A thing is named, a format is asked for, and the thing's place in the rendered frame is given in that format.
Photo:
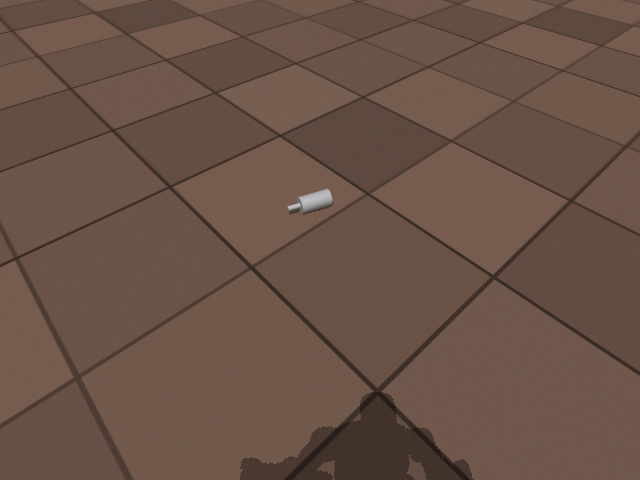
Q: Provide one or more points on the bottle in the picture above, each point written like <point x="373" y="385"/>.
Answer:
<point x="312" y="201"/>

